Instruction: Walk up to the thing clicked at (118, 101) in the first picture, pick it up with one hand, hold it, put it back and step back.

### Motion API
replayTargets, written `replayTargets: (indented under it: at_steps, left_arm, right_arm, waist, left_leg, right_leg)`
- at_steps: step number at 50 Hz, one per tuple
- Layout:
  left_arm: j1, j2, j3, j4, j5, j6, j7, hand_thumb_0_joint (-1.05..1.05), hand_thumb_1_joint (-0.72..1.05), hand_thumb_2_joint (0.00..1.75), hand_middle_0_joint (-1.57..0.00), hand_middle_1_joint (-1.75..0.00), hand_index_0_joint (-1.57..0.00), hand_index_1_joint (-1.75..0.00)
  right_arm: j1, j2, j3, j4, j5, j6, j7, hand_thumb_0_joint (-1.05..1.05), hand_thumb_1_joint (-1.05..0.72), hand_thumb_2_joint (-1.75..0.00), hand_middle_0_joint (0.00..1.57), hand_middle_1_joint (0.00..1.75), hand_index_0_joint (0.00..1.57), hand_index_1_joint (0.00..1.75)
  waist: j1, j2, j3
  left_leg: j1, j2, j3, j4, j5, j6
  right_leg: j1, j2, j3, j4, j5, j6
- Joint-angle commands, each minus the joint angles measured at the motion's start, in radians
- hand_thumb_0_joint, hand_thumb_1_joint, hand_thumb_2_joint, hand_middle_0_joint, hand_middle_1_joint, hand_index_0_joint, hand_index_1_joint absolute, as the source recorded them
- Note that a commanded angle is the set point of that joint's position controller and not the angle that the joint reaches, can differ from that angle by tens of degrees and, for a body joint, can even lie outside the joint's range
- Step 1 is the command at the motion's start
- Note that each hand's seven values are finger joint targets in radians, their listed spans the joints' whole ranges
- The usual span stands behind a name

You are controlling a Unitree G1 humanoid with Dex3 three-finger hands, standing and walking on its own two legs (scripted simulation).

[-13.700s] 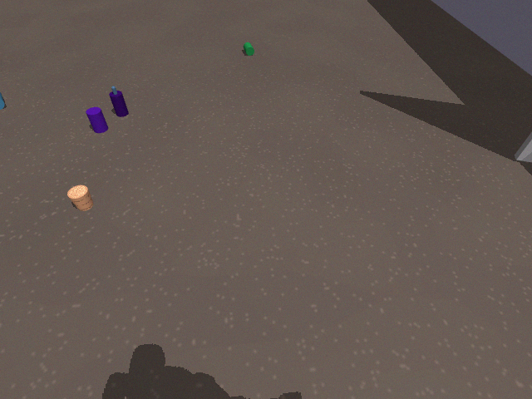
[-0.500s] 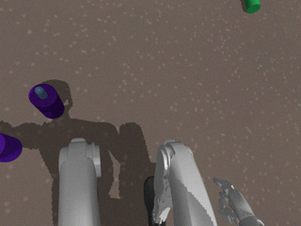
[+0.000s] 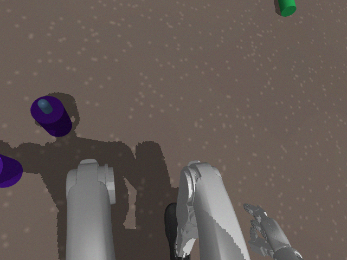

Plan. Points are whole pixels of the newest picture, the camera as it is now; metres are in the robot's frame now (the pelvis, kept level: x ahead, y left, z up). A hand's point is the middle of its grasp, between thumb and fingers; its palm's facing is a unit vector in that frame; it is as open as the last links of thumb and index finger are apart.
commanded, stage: go down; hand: left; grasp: from the side
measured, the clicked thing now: (51, 115) +0.47 +0.31 -0.27
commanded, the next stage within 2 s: none
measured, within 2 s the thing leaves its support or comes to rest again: neither
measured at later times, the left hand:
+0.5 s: hand out of the picture +0.36 +0.49 +0.02, palm faces +0.36 -0.93 -0.03, open 17.3 cm
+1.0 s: hand out of the picture +0.36 +0.48 +0.03, palm faces +0.36 -0.93 -0.02, open 17.1 cm
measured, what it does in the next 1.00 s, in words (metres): stands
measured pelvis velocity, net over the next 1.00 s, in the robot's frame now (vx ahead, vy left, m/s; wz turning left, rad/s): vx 0.00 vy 0.00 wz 0.00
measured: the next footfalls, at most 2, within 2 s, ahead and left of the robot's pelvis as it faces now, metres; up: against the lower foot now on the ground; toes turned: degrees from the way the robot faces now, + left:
none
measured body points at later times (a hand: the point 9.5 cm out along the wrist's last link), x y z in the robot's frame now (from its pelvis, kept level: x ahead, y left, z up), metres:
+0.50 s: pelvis +0.00 +0.00 -0.01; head +0.21 +0.12 +0.37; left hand +0.33 +0.54 +0.02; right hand +0.18 -0.26 -0.09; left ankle +0.09 +0.13 -0.34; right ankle +0.10 -0.12 -0.34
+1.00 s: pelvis +0.00 +0.00 -0.01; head +0.22 +0.11 +0.37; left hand +0.34 +0.53 +0.03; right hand +0.18 -0.27 -0.09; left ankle +0.09 +0.13 -0.34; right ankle +0.10 -0.12 -0.34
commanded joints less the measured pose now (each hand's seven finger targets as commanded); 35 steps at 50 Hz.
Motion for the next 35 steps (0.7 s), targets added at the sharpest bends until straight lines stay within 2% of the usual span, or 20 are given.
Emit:
replayTargets:
  at_steps: [1,3,5,9,10,12,15,17,19,20,22,25,26,27,28,31,35]
  left_arm:
    - [-0.196,0.47,0.066,-0.189,-0.042,-0.068,-0.002,0.0,-0.5,0.06,-0.05,-0.02,-0.03,-0.04]
    - [-0.197,0.5,0.08,-0.199,-0.04,-0.07,-0.002,0.0,-0.5,0.05,-0.05,-0.01,-0.03,-0.03]
    - [-0.184,0.49,0.066,-0.171,-0.037,-0.064,-0.007,0.0,-0.49,0.06,-0.05,-0.02,-0.03,-0.04]
    - [-0.187,0.53,0.082,-0.157,-0.037,-0.062,-0.012,0.0,-0.5,0.06,-0.05,-0.02,-0.03,-0.04]
    - [-0.176,0.532,0.089,-0.148,-0.043,-0.06,-0.012,0.0,-0.49,0.05,-0.05,-0.01,-0.03,-0.03]
    - [-0.164,0.51,0.081,-0.132,-0.046,-0.056,-0.017,0.0,-0.48,0.07,-0.05,-0.02,-0.03,-0.04]
    - [-0.169,0.507,0.076,-0.133,-0.048,-0.051,-0.022,0.0,-0.49,0.05,-0.05,-0.01,-0.03,-0.03]
    - [-0.183,0.526,0.082,-0.17,-0.045,-0.054,-0.023,0.0,-0.48,0.06,-0.05,-0.02,-0.03,-0.03]
    - [-0.168,0.518,0.074,-0.17,-0.036,-0.05,-0.021,0.0,-0.48,0.05,-0.05,-0.01,-0.03,-0.03]
    - [-0.152,0.49,0.065,-0.159,-0.037,-0.05,-0.023,0.0,-0.47,0.05,-0.05,-0.01,-0.03,-0.03]
    - [-0.168,0.482,0.064,-0.186,-0.045,-0.052,-0.024,0.0,-0.45,0.06,-0.05,-0.01,-0.03,-0.03]
    - [-0.203,0.511,0.074,-0.252,-0.044,-0.054,-0.016,0.0,-0.48,0.05,-0.05,-0.01,-0.03,-0.03]
    - [-0.187,0.515,0.079,-0.253,-0.041,-0.051,-0.013,0.0,-0.49,0.04,-0.06,-0.01,-0.04,-0.03]
    - [-0.179,0.51,0.072,-0.251,-0.037,-0.05,-0.012,0.0,-0.47,0.05,-0.05,-0.01,-0.03,-0.03]
    - [-0.192,0.499,0.06,-0.246,-0.037,-0.044,-0.01,0.0,-0.44,0.06,-0.05,-0.01,-0.03,-0.03]
    - [-0.162,0.475,0.064,-0.236,-0.046,-0.034,-0.006,0.0,-0.44,0.06,-0.05,-0.01,-0.03,-0.03]
    - [-0.145,0.437,0.044,-0.197,-0.055,-0.026,-0.011,0.0,-0.42,0.06,-0.04,0.0,-0.02,-0.02]
  right_arm:
    - [0.113,-0.257,-0.092,-0.04,0.003,-0.022,-0.022,0.0,-0.92,-0.91,0.2,0.3,0.2,0.3]
    - [0.116,-0.261,-0.089,-0.041,0.0,-0.02,-0.022,0.0,-0.93,-0.91,0.2,0.3,0.2,0.3]
    - [0.103,-0.261,-0.088,-0.047,-0.001,-0.019,-0.023,0.0,-0.92,-0.91,0.2,0.3,0.2,0.3]
    - [0.098,-0.261,-0.077,-0.047,-0.001,-0.022,-0.023,0.0,-0.92,-0.91,0.2,0.3,0.2,0.3]
    - [0.1,-0.263,-0.078,-0.05,0.0,-0.022,-0.023,0.0,-0.93,-0.91,0.2,0.3,0.2,0.3]
    - [0.099,-0.266,-0.076,-0.052,0.001,-0.022,-0.022,0.0,-0.92,-0.91,0.2,0.3,0.2,0.3]
    - [0.104,-0.271,-0.08,-0.048,0.0,-0.024,-0.023,0.0,-0.92,-0.91,0.2,0.3,0.2,0.3]
    - [0.11,-0.276,-0.079,-0.047,0.002,-0.023,-0.023,0.0,-0.92,-0.91,0.2,0.3,0.2,0.3]
    - [0.107,-0.28,-0.081,-0.051,0.001,-0.02,-0.022,0.0,-0.93,-0.91,0.2,0.3,0.2,0.3]
    - [0.108,-0.282,-0.084,-0.05,0.001,-0.018,-0.022,0.0,-0.92,-0.91,0.2,0.3,0.2,0.3]
    - [0.107,-0.282,-0.085,-0.046,-0.001,-0.02,-0.021,0.0,-0.92,-0.91,0.2,0.3,0.2,0.3]
    - [0.115,-0.278,-0.094,-0.047,0.003,-0.02,-0.021,0.0,-0.92,-0.91,0.2,0.3,0.2,0.3]
    - [0.111,-0.281,-0.097,-0.049,0.006,-0.021,-0.022,0.0,-0.93,-0.91,0.2,0.3,0.2,0.3]
    - [0.102,-0.277,-0.097,-0.047,0.005,-0.022,-0.021,0.0,-0.92,-0.91,0.2,0.3,0.2,0.3]
    - [0.112,-0.276,-0.099,-0.043,0.006,-0.019,-0.023,0.0,-0.92,-0.91,0.2,0.3,0.2,0.3]
    - [0.104,-0.267,-0.099,-0.048,0.011,-0.018,-0.025,0.0,-0.92,-0.91,0.2,0.3,0.2,0.3]
    - [0.112,-0.268,-0.104,-0.04,0.013,-0.017,-0.025,0.0,-0.92,-0.91,0.2,0.3,0.2,0.3]
  waist:
    - [0.034,0.356,-0.604]
    - [0.049,0.369,-0.619]
    - [0.044,0.362,-0.594]
    - [0.049,0.357,-0.59]
    - [0.054,0.349,-0.596]
    - [0.043,0.336,-0.585]
    - [0.042,0.344,-0.588]
    - [0.044,0.395,-0.609]
    - [0.047,0.412,-0.616]
    - [0.039,0.424,-0.612]
    - [0.042,0.433,-0.624]
    - [0.043,0.425,-0.645]
    - [0.057,0.442,-0.638]
    - [0.058,0.451,-0.641]
    - [0.046,0.433,-0.639]
    - [0.056,0.418,-0.621]
    - [0.038,0.354,-0.584]
  left_leg:
    - [0.539,0.01,0.041,-0.288,0.089,0.012]
    - [0.547,0.011,0.039,-0.292,0.094,0.011]
    - [0.532,0.01,0.045,-0.292,0.056,0.013]
    - [0.503,0.009,0.055,-0.281,0.061,0.017]
    - [0.503,0.009,0.054,-0.28,0.061,0.017]
    - [0.499,0.012,0.049,-0.275,0.07,0.017]
    - [0.521,0.013,0.045,-0.274,0.079,0.015]
    - [0.571,0.016,0.028,-0.285,0.113,0.008]
    - [0.611,0.021,0.015,-0.291,0.135,0.003]
    - [0.621,0.021,0.009,-0.296,0.139,0.0]
    - [0.636,0.021,0.007,-0.293,0.156,-0.002]
    - [0.596,0.015,0.025,-0.293,0.109,0.004]
    - [0.61,0.016,0.02,-0.312,0.084,0.001]
    - [0.619,0.018,0.016,-0.316,0.076,0.0]
    - [0.606,0.014,0.023,-0.308,0.073,0.004]
    - [0.584,0.012,0.027,-0.317,0.066,0.005]
    - [0.536,0.008,0.035,-0.296,0.072,0.013]
  right_leg:
    - [0.187,0.021,-0.02,-0.207,0.129,-0.052]
    - [0.195,0.022,-0.02,-0.204,0.129,-0.053]
    - [0.188,0.025,-0.017,-0.218,0.101,-0.051]
    - [0.213,0.027,-0.015,-0.217,0.104,-0.05]
    - [0.214,0.029,-0.015,-0.219,0.101,-0.05]
    - [0.209,0.03,-0.022,-0.213,0.109,-0.049]
    - [0.194,0.032,-0.022,-0.211,0.117,-0.051]
    - [0.169,0.029,-0.033,-0.186,0.141,-0.056]
    - [0.147,0.028,-0.038,-0.175,0.154,-0.057]
    - [0.139,0.026,-0.043,-0.169,0.157,-0.057]
    - [0.136,0.025,-0.039,-0.167,0.17,-0.057]
    - [0.167,0.024,-0.03,-0.186,0.139,-0.055]
    - [0.146,0.022,-0.031,-0.177,0.127,-0.056]
    - [0.138,0.023,-0.03,-0.175,0.124,-0.057]
    - [0.15,0.022,-0.027,-0.189,0.12,-0.055]
    - [0.149,0.021,-0.024,-0.192,0.118,-0.055]
    - [0.159,0.025,-0.025,-0.21,0.113,-0.052]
